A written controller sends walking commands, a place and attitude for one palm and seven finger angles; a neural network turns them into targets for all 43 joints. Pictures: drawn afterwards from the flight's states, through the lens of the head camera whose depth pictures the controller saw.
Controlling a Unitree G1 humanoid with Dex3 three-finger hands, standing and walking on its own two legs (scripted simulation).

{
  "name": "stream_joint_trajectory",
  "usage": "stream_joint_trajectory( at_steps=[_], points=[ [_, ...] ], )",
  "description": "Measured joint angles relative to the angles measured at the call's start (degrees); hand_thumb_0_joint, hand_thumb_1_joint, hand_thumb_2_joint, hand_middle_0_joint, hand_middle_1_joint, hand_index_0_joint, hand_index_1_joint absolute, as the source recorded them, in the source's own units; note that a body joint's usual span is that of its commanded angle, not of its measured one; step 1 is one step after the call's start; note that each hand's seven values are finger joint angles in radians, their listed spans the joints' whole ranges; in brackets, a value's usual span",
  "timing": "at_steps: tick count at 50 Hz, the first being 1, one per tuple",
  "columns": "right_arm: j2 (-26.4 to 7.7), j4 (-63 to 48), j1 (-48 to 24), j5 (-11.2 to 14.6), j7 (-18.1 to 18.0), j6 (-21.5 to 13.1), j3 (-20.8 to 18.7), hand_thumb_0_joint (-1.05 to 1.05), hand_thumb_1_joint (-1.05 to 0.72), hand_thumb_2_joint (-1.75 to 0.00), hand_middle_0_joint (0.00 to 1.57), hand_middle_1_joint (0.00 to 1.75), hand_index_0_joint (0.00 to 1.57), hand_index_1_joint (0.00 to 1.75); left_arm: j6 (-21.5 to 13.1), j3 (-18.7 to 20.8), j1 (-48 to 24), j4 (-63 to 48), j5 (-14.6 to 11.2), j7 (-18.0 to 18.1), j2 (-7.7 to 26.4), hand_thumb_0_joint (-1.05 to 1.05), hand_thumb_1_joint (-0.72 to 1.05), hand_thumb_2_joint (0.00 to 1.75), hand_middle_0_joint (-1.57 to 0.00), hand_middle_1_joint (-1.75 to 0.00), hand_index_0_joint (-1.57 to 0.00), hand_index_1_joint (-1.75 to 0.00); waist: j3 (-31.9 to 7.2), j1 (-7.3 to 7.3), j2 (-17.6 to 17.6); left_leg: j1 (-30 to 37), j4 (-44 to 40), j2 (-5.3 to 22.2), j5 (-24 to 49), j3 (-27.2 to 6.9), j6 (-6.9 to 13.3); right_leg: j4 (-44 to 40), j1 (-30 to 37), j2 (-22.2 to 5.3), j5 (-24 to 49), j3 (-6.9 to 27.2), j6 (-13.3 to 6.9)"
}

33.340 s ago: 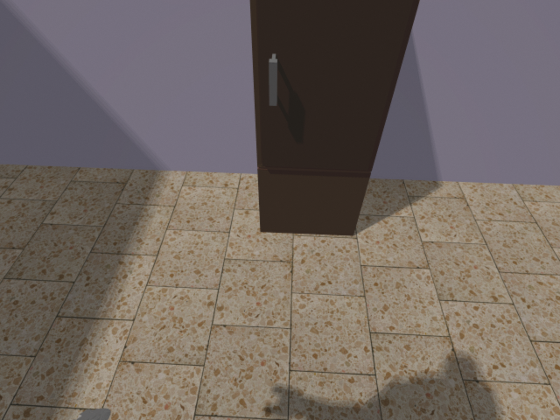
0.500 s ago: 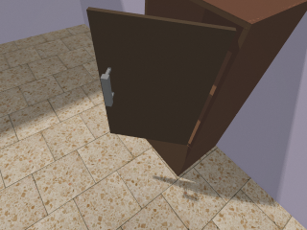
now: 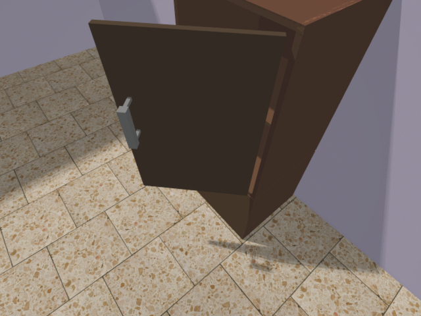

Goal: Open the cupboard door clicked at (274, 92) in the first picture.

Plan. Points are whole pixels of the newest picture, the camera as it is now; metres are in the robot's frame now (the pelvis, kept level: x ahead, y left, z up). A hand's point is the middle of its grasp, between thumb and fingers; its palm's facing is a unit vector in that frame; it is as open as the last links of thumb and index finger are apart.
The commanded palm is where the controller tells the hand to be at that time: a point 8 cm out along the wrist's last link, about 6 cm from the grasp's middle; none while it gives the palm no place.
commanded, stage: come to a stop and stand still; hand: left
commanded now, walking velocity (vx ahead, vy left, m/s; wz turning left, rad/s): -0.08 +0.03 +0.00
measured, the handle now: (131, 123) +0.56 +0.25 +0.00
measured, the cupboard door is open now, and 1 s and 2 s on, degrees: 44 44 44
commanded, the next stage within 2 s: look again from close up in 0.32 s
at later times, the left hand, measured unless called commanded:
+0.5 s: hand out of the picture -0.01 +0.19 -0.18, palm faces -0.01 -0.98 -0.18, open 7.4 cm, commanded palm none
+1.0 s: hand out of the picture +0.04 +0.20 -0.17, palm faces -0.03 -0.97 -0.25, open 7.4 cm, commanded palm +0.10 +0.25 -0.07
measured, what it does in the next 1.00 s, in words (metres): steps on the spot: left foot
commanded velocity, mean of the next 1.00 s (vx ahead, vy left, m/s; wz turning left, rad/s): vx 0.00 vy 0.00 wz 0.00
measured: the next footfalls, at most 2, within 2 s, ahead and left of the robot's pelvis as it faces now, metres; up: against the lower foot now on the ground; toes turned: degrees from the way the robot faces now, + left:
left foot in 0.04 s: +0.02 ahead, +0.11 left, +0.00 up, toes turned +3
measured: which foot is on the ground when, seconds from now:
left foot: up 0.00-0.02, down 0.04-1.00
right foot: down 0.00-1.00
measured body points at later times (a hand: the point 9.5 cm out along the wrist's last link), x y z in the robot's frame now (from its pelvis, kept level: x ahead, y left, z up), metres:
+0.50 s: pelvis +0.00 +0.03 +0.00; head +0.02 +0.03 +0.45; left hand -0.01 +0.25 -0.16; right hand +0.01 -0.21 -0.15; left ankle -0.02 +0.11 -0.74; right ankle -0.02 -0.11 -0.74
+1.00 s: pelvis +0.00 +0.01 +0.00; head +0.02 +0.00 +0.45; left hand +0.04 +0.25 -0.15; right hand +0.03 -0.23 -0.16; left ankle -0.02 +0.11 -0.74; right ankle -0.02 -0.11 -0.74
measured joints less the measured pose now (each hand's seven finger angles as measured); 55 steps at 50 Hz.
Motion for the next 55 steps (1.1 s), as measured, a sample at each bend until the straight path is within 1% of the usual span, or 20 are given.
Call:
stream_joint_trajectory(
  at_steps=[1,2,4,5,7,11,21,23,26,32,41,50,51,52,53,54,55],
  points=[
    [0.11,0.11,0.38,0.01,-0.09,-0.31,0.19,0.01,-0.91,-0.90,0.20,0.30,0.20,0.29,0.01,0.04,-0.09,0.24,-0.24,0.10,0.02,0.00,0.91,0.90,-0.20,-0.30,-0.20,-0.30,0.12,-0.10,0.01,1.72,-3.95,0.09,3.71,0.08,0.13,0.49,-0.16,0.09,-0.26,-0.25,0.22],
    [0.18,0.27,0.73,-0.06,-0.19,-0.64,0.34,0.01,-0.91,-0.90,0.20,0.30,0.20,0.29,0.13,0.09,-0.25,0.48,-0.48,0.14,0.04,0.00,0.91,0.90,-0.20,-0.30,-0.20,-0.30,0.24,-0.23,0.26,2.81,-6.41,0.43,8.07,-0.07,0.94,1.24,-0.41,0.33,-0.68,-0.68,0.46],
    [1.07,1.00,0.88,-0.27,-0.43,-0.79,0.67,0.01,-0.91,-0.90,0.20,0.30,0.20,0.29,0.80,0.32,-0.70,1.16,-0.63,0.36,0.48,0.00,0.91,0.90,-0.20,-0.30,-0.20,-0.30,0.73,0.04,-0.74,3.06,-6.01,-0.03,7.44,0.12,2.98,1.62,-0.15,-0.12,-0.99,-0.62,0.95],
    [1.52,1.25,1.05,-0.31,-0.51,-0.85,0.91,0.01,-0.91,-0.90,0.20,0.30,0.20,0.29,1.19,0.35,-0.73,1.49,-0.60,0.48,0.67,0.00,0.91,0.90,-0.20,-0.30,-0.20,-0.30,0.68,0.25,-1.09,3.24,-6.01,-0.14,6.46,0.25,3.53,1.14,0.12,-0.20,-0.60,-0.48,1.34],
    [2.35,1.58,1.31,-0.36,-0.70,-1.05,1.44,0.01,-0.91,-0.90,0.20,0.30,0.20,0.29,1.76,0.29,-0.68,2.20,-0.58,0.49,0.97,0.00,0.91,0.90,-0.20,-0.30,-0.20,-0.30,0.50,0.48,-1.46,3.70,-6.72,-0.29,5.84,0.40,3.97,0.03,0.65,-0.28,0.06,-0.34,1.46],
    [3.54,2.07,1.36,-0.35,-0.93,-1.44,2.12,0.01,-0.91,-0.90,0.20,0.30,0.20,0.29,1.88,-0.02,0.04,3.67,-0.50,0.25,1.02,0.00,0.91,0.90,-0.20,-0.30,-0.20,-0.30,0.17,0.67,-1.24,4.56,-8.55,-0.39,6.81,0.59,4.08,-2.34,1.70,-0.27,1.36,-0.20,1.49],
    [3.46,3.68,1.88,-0.09,-1.20,-2.71,2.57,0.01,-0.92,-0.90,0.21,0.30,0.21,0.30,0.97,-0.91,3.20,6.88,-0.53,0.30,-0.18,0.00,0.91,0.90,-0.20,-0.30,-0.19,-0.30,-0.62,0.42,-0.91,6.47,-11.25,-0.71,7.72,1.33,4.49,-5.23,3.42,-0.43,2.67,0.52,2.03],
    [2.96,2.53,2.20,0.02,-0.87,-2.74,2.78,0.01,-0.92,-0.90,0.21,0.30,0.21,0.30,0.25,-1.65,3.70,6.66,-0.26,1.16,-0.74,0.00,0.91,0.90,-0.20,-0.30,-0.19,-0.30,-0.52,0.21,-0.15,4.83,-8.94,-0.27,6.82,1.24,4.54,-4.47,2.54,-0.11,2.51,0.40,2.08],
    [2.24,0.03,3.00,-0.37,-0.52,-3.24,2.94,0.01,-0.92,-0.90,0.21,0.30,0.20,0.29,-0.38,-2.24,4.33,5.46,-0.13,1.09,-1.24,0.00,0.91,0.90,-0.20,-0.30,-0.20,-0.30,-0.01,-0.20,0.97,2.90,-5.67,-0.38,5.15,1.17,4.89,-1.37,0.73,-0.37,1.04,0.36,2.13],
    [1.58,-1.25,3.84,-0.45,-0.80,-3.57,3.27,0.01,-0.93,-0.90,0.20,0.30,0.20,0.29,-0.34,-2.34,4.53,4.51,-0.29,0.78,-1.01,0.00,0.91,0.90,-0.20,-0.30,-0.20,-0.30,-0.20,-0.18,2.20,3.10,-4.65,-1.08,4.38,1.34,5.28,1.14,0.25,-1.14,-0.57,0.61,2.43],
    [1.13,-0.18,2.47,-0.36,-0.55,-3.85,3.56,0.01,-0.92,-0.90,0.21,0.30,0.20,0.29,-0.27,-2.07,2.96,3.87,-0.40,0.49,0.51,0.00,0.91,0.90,-0.20,-0.30,-0.20,-0.30,-0.51,-0.18,2.05,5.09,-7.56,-1.01,5.62,2.00,4.73,0.21,1.04,-0.95,-0.19,1.29,2.00],
    [0.65,1.44,0.71,-0.39,-0.48,-3.98,3.49,0.01,-0.91,-0.90,0.20,0.30,0.20,0.29,-0.54,-1.98,0.85,3.59,-0.45,0.27,1.60,0.00,0.91,0.90,-0.20,-0.30,-0.20,-0.30,-0.15,-0.19,1.31,6.01,-9.46,-0.20,6.56,1.99,3.78,-1.20,1.62,-0.05,0.48,1.24,1.14],
    [0.44,1.16,0.58,-0.21,-0.37,-3.76,3.42,0.01,-0.91,-0.90,0.20,0.30,0.20,0.29,-0.76,-1.99,0.78,3.46,-0.36,0.77,1.50,0.00,0.91,0.90,-0.20,-0.30,-0.20,-0.30,-0.20,-0.27,1.57,5.28,-8.56,0.22,6.32,1.79,3.59,-1.32,1.43,0.32,0.60,1.01,1.08],
    [0.38,-1.09,1.42,0.53,-0.53,-4.17,3.33,0.01,-0.91,-0.90,0.21,0.30,0.20,0.29,2.29,0.00,3.26,-4.98,-2.35,0.54,1.26,0.00,0.91,0.90,-0.20,-0.30,-0.20,-0.30,-0.19,-0.45,1.38,4.52,-7.76,0.39,6.02,1.59,3.46,-0.87,0.89,0.44,0.52,0.81,0.97],
    [0.44,-3.66,2.87,0.96,-1.32,-6.29,3.27,0.01,-0.91,-0.90,0.21,0.30,0.21,0.29,2.44,1.78,6.29,-15.17,-3.61,0.53,1.14,0.01,0.90,0.90,-0.20,-0.30,-0.20,-0.30,-0.30,-0.07,0.80,4.20,-7.56,0.26,5.94,1.59,3.38,0.00,0.24,0.30,0.20,0.82,0.74],
    [0.40,-5.88,4.13,1.38,-2.06,-8.86,3.10,0.01,-0.91,-0.90,0.21,0.30,0.21,0.29,1.07,2.49,8.86,-24.18,-5.03,1.08,1.10,0.01,0.90,0.90,-0.20,-0.30,-0.20,-0.31,-0.83,0.05,0.45,3.69,-7.25,0.11,5.90,1.41,3.25,0.90,-0.43,0.12,-0.27,0.66,0.57],
    [0.22,-7.78,4.85,1.77,-2.47,-11.15,2.77,0.01,-0.91,-0.90,0.21,0.30,0.21,0.29,-0.55,3.13,10.26,-31.22,-6.43,1.41,0.91,0.01,0.89,0.89,-0.20,-0.31,-0.20,-0.31,-1.39,-0.25,0.44,2.91,-6.56,-0.02,5.78,0.92,3.12,1.69,-1.00,-0.08,-0.76,0.17,0.50]
  ],
)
